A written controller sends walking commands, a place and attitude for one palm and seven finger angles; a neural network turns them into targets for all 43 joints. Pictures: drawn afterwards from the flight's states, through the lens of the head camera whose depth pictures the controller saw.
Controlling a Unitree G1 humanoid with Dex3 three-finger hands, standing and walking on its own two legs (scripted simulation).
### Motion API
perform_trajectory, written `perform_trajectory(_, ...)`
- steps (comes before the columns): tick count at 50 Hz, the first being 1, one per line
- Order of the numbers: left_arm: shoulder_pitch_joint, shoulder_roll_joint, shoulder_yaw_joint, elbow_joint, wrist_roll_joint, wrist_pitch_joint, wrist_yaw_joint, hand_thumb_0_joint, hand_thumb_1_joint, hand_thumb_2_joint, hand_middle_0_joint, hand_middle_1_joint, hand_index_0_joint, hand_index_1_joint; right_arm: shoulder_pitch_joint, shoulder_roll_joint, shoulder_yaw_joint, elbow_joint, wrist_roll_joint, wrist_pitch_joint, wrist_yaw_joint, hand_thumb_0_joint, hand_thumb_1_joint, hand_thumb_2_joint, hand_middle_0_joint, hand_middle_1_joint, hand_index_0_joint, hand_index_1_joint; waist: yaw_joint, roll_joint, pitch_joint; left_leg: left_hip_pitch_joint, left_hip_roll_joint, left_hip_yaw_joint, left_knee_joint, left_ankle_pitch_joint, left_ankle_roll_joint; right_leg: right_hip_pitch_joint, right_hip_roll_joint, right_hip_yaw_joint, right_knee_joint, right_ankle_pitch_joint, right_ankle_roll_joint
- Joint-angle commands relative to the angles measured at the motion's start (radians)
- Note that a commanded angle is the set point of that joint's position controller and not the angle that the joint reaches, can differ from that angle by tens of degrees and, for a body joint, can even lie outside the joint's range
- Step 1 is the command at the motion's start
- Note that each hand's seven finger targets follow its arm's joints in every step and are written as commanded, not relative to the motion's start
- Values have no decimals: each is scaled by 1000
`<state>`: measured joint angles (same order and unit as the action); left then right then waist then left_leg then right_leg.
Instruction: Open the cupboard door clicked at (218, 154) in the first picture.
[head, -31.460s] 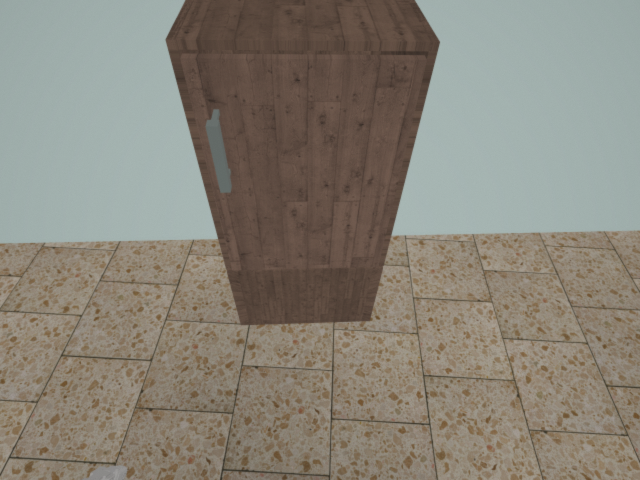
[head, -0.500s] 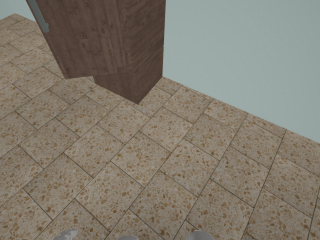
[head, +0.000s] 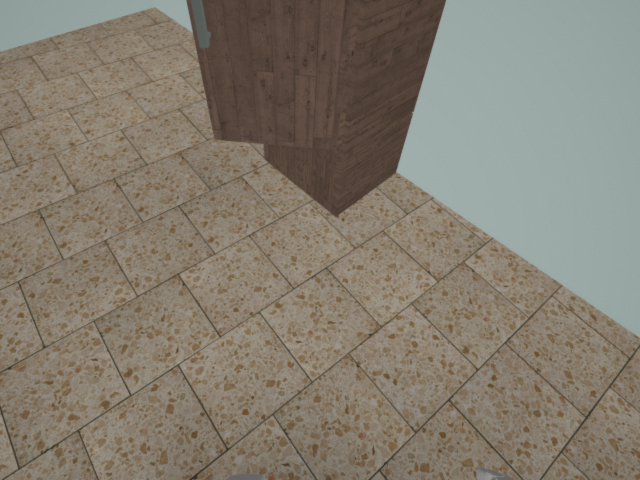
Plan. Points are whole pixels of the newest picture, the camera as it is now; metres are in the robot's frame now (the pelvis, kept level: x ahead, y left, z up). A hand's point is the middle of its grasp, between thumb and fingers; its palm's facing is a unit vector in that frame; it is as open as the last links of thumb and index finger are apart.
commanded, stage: take the last steps up to it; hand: left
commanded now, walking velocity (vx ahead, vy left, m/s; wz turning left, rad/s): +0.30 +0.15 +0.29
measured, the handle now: (201, 10) +1.09 +0.39 +0.02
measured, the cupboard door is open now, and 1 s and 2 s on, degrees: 42 42 42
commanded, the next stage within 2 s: come to a stop and stand still in 1.62 s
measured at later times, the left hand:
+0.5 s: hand out of the picture +0.03 +0.17 -0.14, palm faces +0.21 -0.96 -0.19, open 7.4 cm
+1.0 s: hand (141, 339) +0.31 +0.31 -0.13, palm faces +0.14 -0.96 -0.22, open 7.4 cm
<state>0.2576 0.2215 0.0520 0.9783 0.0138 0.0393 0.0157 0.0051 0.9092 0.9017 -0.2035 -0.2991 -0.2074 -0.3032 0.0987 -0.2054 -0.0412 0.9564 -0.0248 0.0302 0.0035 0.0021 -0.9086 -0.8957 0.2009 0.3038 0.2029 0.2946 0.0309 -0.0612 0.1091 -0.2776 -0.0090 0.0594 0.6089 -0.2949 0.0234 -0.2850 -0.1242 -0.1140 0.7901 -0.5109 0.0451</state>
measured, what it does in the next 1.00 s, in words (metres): walks ahead: right foot, then left foot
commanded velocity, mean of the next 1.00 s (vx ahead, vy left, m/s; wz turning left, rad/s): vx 0.30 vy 0.11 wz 0.06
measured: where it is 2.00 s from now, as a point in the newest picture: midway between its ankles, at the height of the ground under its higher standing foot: (260, 357)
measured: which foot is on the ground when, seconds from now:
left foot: down 0.00-0.26, up 0.28-0.64, down 0.66-1.00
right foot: up 0.00-0.24, down 0.26-0.66, up 0.68-1.00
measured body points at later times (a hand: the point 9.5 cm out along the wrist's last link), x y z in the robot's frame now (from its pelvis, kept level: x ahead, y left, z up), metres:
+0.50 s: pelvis +0.08 +0.01 +0.02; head +0.11 +0.00 +0.47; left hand +0.02 +0.22 -0.13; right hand +0.17 -0.24 -0.13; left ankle +0.11 +0.17 -0.65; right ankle +0.03 -0.13 -0.72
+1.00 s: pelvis +0.23 +0.11 +0.01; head +0.25 +0.09 +0.46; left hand +0.30 +0.36 -0.12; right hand +0.27 -0.13 -0.15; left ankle +0.20 +0.20 -0.72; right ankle +0.30 +0.01 -0.70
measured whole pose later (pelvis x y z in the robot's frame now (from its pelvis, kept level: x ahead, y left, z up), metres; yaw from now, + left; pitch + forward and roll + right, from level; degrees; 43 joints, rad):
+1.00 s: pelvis +0.23 +0.11 +0.01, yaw +6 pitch -1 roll +2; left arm 0.15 0.18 0.06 0.96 0.03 -0.01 -0.02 0.00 0.91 0.90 -0.19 -0.30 -0.20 -0.30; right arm 0.29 -0.20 -0.05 1.05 -0.04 -0.03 -0.01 -0.01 -0.93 -0.90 0.20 0.30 0.21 0.30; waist 0.00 0.00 0.04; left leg -0.15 -0.02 0.19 0.40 -0.25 0.05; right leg -0.45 -0.10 -0.11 0.75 -0.29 0.00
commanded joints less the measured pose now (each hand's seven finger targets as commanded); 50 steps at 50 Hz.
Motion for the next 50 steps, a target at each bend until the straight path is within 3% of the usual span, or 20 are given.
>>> perform_trajectory(1, -107, 82, 28, -100, 6, -18, -9, 0, 900, 900, -200, -300, -200, -300, 130, -186, -38, -28, -9, -19, -30, 0, -900, -900, 200, 300, 200, 300, -77, 303, -91, 133, 300, -360, -315, 205, 190, -263, 30, 89, 305, -39, -10)
perform_trajectory(7, -79, 45, 20, -74, 8, -42, -37, 0, 900, 900, -200, -300, -200, -300, 124, -179, -37, -22, -6, -38, -19, 0, -900, -900, 200, 300, 200, 300, -44, 194, -87, 68, 218, -279, -339, -37, 160, -115, 60, 17, 24, 32, -18)
perform_trajectory(10, 55, 45, 29, -33, 10, -52, -38, 0, 900, 900, -200, -300, -200, -300, 80, -171, -39, -26, 0, -29, -12, 0, -900, -900, 200, 300, 200, 300, 23, 171, -79, -101, 158, -238, -260, -211, 118, 152, 99, -23, -207, 148, -19)
perform_trajectory(11, 130, 71, 39, -9, 15, -60, -32, 0, 900, 900, -200, -300, -200, -300, 67, -142, -38, -34, 5, -29, -8, 0, -900, -900, 200, 300, 200, 300, 62, 70, -64, -232, 88, -185, -134, -276, 77, 294, 59, 28, -326, 135, -28)
perform_trajectory(12, 213, 162, 58, 6, 26, -71, -19, 0, 900, 900, -200, -300, -200, -300, 58, -78, -26, -56, 19, -33, 1, 0, -900, -900, 200, 300, 200, 300, 106, -187, -75, -435, -31, -54, 146, -300, 15, 430, -184, 351, -521, -91, -99)
perform_trajectory(13, 243, 222, 64, 0, 16, -70, -10, 0, 900, 900, -200, -300, -200, -300, -7, -91, -28, -101, 4, -29, 8, 0, -900, -900, 200, 300, 200, 300, 121, -256, -17, -500, -26, -76, 398, -321, -9, 319, -397, 649, -691, -245, -201)
perform_trajectory(14, 199, 214, 62, -12, 10, -79, -4, 0, 900, 900, -200, -300, -200, -300, -25, -120, -36, -102, -5, -26, 14, 0, -900, -900, 200, 300, 200, 300, 83, -167, 23, -496, 29, -140, 530, -210, -14, 200, -406, 697, -714, -326, -236)
perform_trajectory(16, 74, 117, 34, -24, 10, -96, -1, 0, 900, 900, -200, -300, -200, -300, 0, -102, -43, -65, -8, -16, 25, 0, -900, -900, 200, 300, 200, 300, 6, -135, 72, -465, 86, -146, 578, -14, -36, 86, -305, 456, -692, -120, -162)
perform_trajectory(18, 77, 87, 29, -15, 8, -110, -2, 0, 900, 900, -200, -300, -200, -300, 49, -68, -34, -27, -5, -14, 34, 0, -900, -900, 200, 300, 200, 300, -9, -125, 6, -410, 96, -92, 527, 67, -57, 138, -230, 237, -647, 175, -127)
perform_trajectory(20, 141, 88, 28, 23, 8, -124, -2, 0, 900, 900, -200, -300, -200, -300, 45, -43, -26, -17, 0, -19, 39, 0, -900, -900, 200, 300, 200, 300, 7, -84, -46, -404, 88, -43, 438, 75, -71, 243, -211, 140, -595, 457, -125)
perform_trajectory(23, 204, 99, 27, 71, 11, -128, 1, 0, 900, 900, -200, -300, -200, -300, 2, -12, -16, -24, 6, -24, 46, 0, -900, -900, 200, 300, 200, 300, 27, -75, -45, -384, 79, 13, 290, 80, -72, 299, -213, 64, -558, 639, -130)
perform_trajectory(28, 184, 114, 29, 96, 18, -113, 1, 0, 900, 900, -200, -300, -200, -300, -36, -5, -7, -45, 8, -42, 55, 0, -900, -900, 200, 300, 200, 300, 25, -157, -15, -204, 48, 65, 45, 62, -36, 226, -220, 21, -520, 591, -114)
perform_trajectory(31, 135, 107, 33, 88, 13, -102, -3, 0, 900, 900, -200, -300, -200, -300, 203, -75, -23, 29, -2, -62, 32, 0, -900, -900, 200, 300, 200, 300, -98, -35, -106, 196, 4, 107, -126, 78, -6, 79, -156, -50, -244, 602, -80)
perform_trajectory(32, 161, 53, 25, 73, 8, -95, -10, 0, 900, 900, -200, -300, -200, -300, 350, -182, -51, 65, -11, -68, 17, 0, -900, -900, 200, 300, 200, 300, -145, 191, -215, 405, 172, -100, -143, 46, 42, -90, -58, -96, 21, 315, -44)
perform_trajectory(33, 149, 7, 15, 31, 0, -90, -13, 0, 900, 900, -200, -300, -200, -300, 453, -265, -73, 80, -13, -66, -4, 0, -900, -900, 200, 300, 200, 300, -172, 383, -275, 494, 377, -421, -281, 8, 135, -286, 62, -75, 308, -110, -24)
perform_trajectory(34, 66, -1, 11, -6, 3, -94, -9, 0, 900, 900, -200, -300, -200, -300, 445, -274, -72, 87, -10, -59, -11, 0, -900, -900, 200, 300, 200, 300, -172, 273, -220, 391, 429, -454, -337, -65, 187, -352, 51, 27, 466, -110, -65)
perform_trajectory(35, 31, -20, 7, -11, 2, -90, -7, 0, 900, 900, -200, -300, -200, -300, 353, -234, -62, 63, -8, -65, -19, 0, -900, -900, 200, 300, 200, 300, -133, 334, -208, 328, 418, -437, -353, -137, 188, -413, 16, 69, 548, -31, -68)
perform_trajectory(40, 56, -37, 14, 26, 12, -59, -29, 0, 900, 900, -200, -300, -200, -300, 191, -94, -25, 29, -9, -91, -24, 0, -900, -900, 200, 300, 200, 300, -21, 153, -63, -8, 323, -191, -452, -82, 147, -265, -32, 73, 366, 155, -59)
perform_trajectory(47, -43, -15, 19, -42, 13, -59, -38, 0, 900, 900, -200, -300, -200, -300, 202, -106, -33, 43, -12, -86, -9, 0, -900, -900, 200, 300, 200, 300, -14, 110, -46, 2, 294, -112, -465, -101, 164, -103, 14, 30, -41, 228, -51)
perform_trajectory(50, -26, 6, 25, -42, 15, -63, -37, 0, 900, 900, -200, -300, -200, -300, 200, -110, -29, 54, -10, -78, -7, 0, -900, -900, 200, 300, 200, 300, 9, 75, -43, -30, 261, -81, -374, -136, 129, 50, 45, 4, -189, 255, -47)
